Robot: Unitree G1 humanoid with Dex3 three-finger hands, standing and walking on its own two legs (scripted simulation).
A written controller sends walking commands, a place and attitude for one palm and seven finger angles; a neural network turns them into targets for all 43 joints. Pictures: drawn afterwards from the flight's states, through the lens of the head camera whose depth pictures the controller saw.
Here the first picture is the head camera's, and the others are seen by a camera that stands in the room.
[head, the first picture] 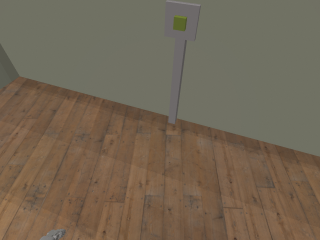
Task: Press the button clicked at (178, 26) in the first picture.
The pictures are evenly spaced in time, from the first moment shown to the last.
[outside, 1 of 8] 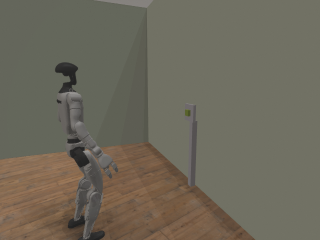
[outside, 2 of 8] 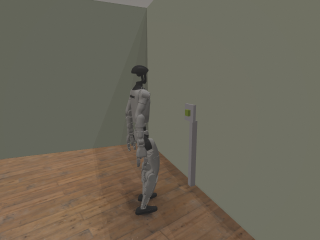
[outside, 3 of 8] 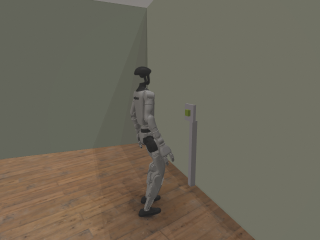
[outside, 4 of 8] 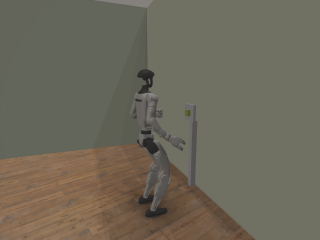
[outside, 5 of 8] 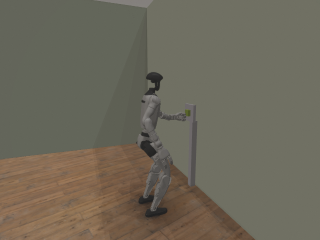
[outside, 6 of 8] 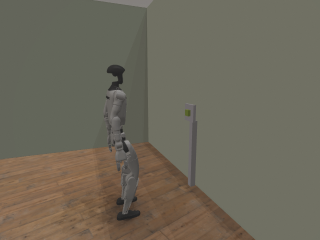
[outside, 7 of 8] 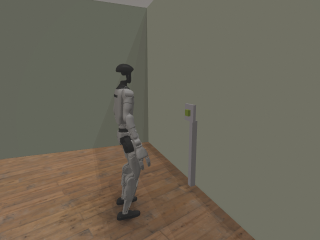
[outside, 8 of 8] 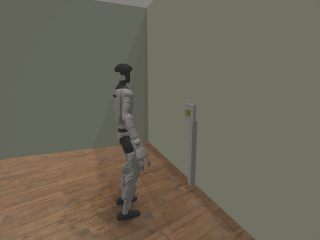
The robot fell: no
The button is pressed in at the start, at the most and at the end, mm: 0 9 0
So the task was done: yes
